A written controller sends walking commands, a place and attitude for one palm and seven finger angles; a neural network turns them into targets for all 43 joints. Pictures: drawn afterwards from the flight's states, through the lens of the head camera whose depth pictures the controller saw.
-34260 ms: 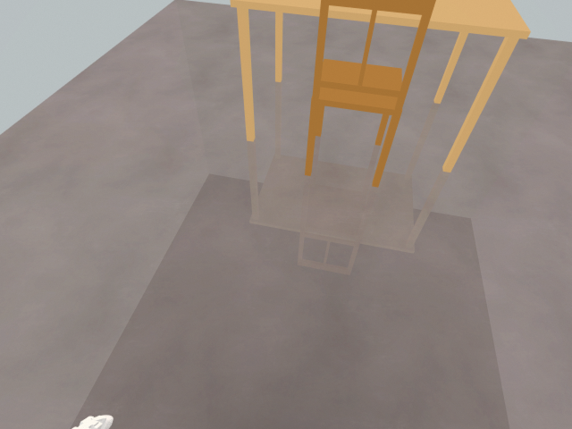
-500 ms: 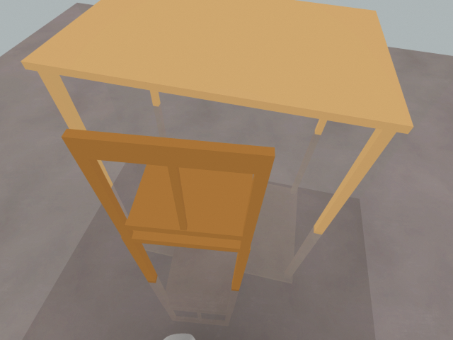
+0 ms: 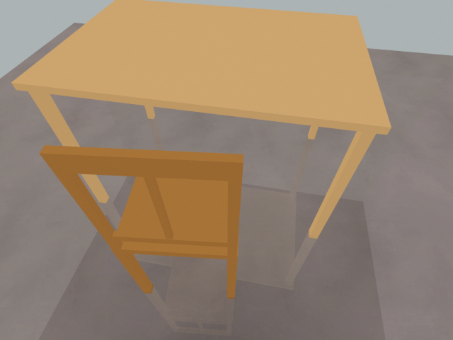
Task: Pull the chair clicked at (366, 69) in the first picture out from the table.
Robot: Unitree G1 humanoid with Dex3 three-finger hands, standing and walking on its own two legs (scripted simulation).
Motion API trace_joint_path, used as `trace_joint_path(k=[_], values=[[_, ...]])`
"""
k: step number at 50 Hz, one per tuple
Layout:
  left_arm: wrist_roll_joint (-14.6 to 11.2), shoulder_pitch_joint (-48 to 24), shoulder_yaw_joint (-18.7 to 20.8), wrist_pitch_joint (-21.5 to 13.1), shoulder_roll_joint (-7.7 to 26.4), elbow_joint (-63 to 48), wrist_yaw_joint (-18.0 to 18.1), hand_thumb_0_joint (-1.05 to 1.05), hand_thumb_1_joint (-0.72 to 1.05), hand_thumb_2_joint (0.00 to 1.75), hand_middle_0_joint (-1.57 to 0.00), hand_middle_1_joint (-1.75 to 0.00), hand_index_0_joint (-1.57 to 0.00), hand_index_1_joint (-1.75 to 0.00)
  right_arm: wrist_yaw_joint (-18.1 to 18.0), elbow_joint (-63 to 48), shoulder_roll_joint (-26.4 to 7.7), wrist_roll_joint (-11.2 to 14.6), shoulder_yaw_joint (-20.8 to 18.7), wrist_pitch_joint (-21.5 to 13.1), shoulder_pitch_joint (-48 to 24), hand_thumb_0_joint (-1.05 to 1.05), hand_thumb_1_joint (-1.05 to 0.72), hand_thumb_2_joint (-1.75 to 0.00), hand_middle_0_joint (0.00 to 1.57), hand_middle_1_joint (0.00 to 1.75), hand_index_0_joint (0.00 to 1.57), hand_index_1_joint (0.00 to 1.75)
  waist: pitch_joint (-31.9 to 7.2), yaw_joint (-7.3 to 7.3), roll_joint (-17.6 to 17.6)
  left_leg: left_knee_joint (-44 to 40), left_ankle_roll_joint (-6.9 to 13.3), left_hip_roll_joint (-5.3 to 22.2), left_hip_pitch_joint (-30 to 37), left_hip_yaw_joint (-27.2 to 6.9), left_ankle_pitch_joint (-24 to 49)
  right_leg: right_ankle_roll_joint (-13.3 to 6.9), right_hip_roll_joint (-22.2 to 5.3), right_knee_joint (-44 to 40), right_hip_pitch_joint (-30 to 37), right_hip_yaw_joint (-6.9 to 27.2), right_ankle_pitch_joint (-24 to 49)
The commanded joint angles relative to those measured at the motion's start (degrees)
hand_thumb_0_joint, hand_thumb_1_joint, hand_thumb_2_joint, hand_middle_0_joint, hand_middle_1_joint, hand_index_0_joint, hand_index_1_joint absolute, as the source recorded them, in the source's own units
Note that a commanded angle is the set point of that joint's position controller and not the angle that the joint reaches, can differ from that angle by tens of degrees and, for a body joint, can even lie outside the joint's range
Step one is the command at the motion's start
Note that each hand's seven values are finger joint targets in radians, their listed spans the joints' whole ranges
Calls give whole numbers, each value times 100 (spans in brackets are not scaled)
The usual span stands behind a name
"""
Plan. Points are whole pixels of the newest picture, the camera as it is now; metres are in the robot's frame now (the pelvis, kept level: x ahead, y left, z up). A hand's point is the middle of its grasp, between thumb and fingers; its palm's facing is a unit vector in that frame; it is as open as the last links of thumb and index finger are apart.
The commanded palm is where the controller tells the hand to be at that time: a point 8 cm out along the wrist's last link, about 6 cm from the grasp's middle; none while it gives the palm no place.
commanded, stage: come to a stop and stand still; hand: left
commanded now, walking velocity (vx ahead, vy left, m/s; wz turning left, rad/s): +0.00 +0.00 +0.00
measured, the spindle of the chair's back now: (160, 210) +0.41 +0.19 -0.10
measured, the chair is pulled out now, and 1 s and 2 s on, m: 0.16 0.16 0.16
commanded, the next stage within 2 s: look again from close up in 1.18 s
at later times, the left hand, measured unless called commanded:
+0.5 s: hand out of the picture +0.06 +0.18 -0.17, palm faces +0.00 -0.97 -0.24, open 7.4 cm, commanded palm none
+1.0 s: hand out of the picture -0.01 +0.19 -0.17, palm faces +0.00 -0.98 -0.21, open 7.4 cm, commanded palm none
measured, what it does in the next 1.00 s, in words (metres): stands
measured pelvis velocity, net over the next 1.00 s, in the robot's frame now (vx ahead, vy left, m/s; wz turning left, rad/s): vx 0.01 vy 0.02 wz -0.02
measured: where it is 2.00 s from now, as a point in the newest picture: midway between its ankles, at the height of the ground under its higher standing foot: outside the picture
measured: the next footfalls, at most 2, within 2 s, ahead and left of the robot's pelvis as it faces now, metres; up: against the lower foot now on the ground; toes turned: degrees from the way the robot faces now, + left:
none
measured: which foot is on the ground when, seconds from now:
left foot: down 0.00-1.00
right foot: down 0.00-1.00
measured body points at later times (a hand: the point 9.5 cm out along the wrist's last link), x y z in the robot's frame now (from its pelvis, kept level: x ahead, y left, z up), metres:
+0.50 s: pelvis +0.00 +0.00 +0.00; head +0.01 -0.01 +0.45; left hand +0.06 +0.23 -0.15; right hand +0.02 -0.23 -0.16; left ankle +0.01 +0.09 -0.74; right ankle +0.00 -0.08 -0.74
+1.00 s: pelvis +0.01 +0.02 +0.00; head +0.01 +0.02 +0.45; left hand +0.00 +0.24 -0.16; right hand +0.02 -0.21 -0.16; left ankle +0.01 +0.09 -0.74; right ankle +0.00 -0.08 -0.74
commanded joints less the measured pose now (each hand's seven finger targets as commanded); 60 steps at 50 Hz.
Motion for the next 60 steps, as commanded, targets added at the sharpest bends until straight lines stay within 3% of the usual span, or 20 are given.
trace_joint_path(k=[1,2,4,6,7,11,12,15,20,32,36,42,60], values=[[9,174,176,-162,849,-548,99,0,90,90,-20,-30,-20,-30,28,-555,-663,-30,-187,-105,114,0,-90,-90,20,30,20,30,-291,-90,-323,228,46,452,-165,-852,-222,-137,-797,-748,-507,1179,-289],[-9,127,140,-166,815,-607,107,0,90,90,-20,-30,-20,-30,63,-565,-524,-50,-123,-54,285,0,-90,-90,20,30,20,30,-295,-137,-560,400,9,358,-110,-742,-302,-180,-915,-966,-586,1411,-636],[-32,-83,207,-199,944,-662,114,0,90,90,-20,-30,-20,-30,88,-511,-584,-58,-151,-15,377,0,-90,-90,20,30,20,30,-25,-217,-613,625,-39,282,-177,-726,-242,-293,-1059,-1195,-928,1552,-1109],[-36,-212,260,-229,1051,-701,112,0,90,90,-20,-30,-20,-30,91,-453,-673,-48,-166,-44,430,0,-90,-90,20,30,20,30,-22,-226,-367,621,-29,332,-220,-756,-71,-325,-1060,-1141,-838,1486,-833],[-32,-141,214,-209,924,-689,118,0,90,90,-20,-30,-20,-30,104,-413,-506,-64,-99,-35,505,0,-90,-90,20,30,20,30,-106,-171,-409,547,-38,350,-222,-669,-70,-258,-1022,-1093,-640,1429,-591],[-54,-251,268,-211,1068,-635,114,0,90,90,-20,-30,-20,-30,88,-307,-672,-42,-110,-80,511,0,-90,-90,20,30,20,30,5,-147,-207,357,-26,431,-276,-770,104,-164,-907,-937,-511,1208,-218],[-44,-196,220,-191,945,-610,115,0,90,90,-20,-30,-20,-30,96,-250,-553,-55,-56,-86,556,0,-90,-90,20,30,20,30,-77,-106,-112,232,-28,480,-215,-718,138,-118,-853,-849,-400,1112,-39],[-60,-215,235,-187,1002,-560,111,0,90,90,-20,-30,-20,-30,77,-180,-675,-47,-59,-130,509,0,-90,-90,20,30,20,30,-77,-57,51,52,11,568,-264,-858,322,-53,-729,-637,-257,934,233],[-66,-156,206,-193,954,-463,109,0,90,90,-20,-30,-20,-30,59,-54,-684,-35,-34,-171,498,0,-90,-90,20,30,20,30,-308,-24,-78,-9,22,648,-54,-829,660,1,-699,-500,-41,860,792],[-50,2,135,-193,766,-191,96,0,90,90,-20,-30,-20,-30,43,234,-586,-19,2,-181,467,0,-90,-90,20,30,20,30,-170,-43,90,-282,31,729,269,-789,656,25,-649,-609,-210,906,787],[-51,74,129,-215,778,-83,92,0,90,90,-20,-30,-20,-30,35,299,-639,-3,-3,-193,431,0,-90,-90,20,30,20,30,-124,-54,-109,-322,45,736,321,-816,700,36,-664,-632,-206,918,914],[-48,218,82,-194,686,56,82,0,90,90,-20,-30,-20,-30,35,411,-590,3,23,-191,435,0,-90,-90,20,30,20,30,-45,-52,39,-511,54,754,376,-808,497,41,-624,-703,-285,935,629],[-43,475,66,-160,494,235,90,0,90,90,-20,-30,-20,-30,10,590,-475,17,54,-222,702,0,-90,-90,20,30,20,30,112,-46,-71,-775,90,797,336,-890,258,80,-620,-673,-338,877,490]])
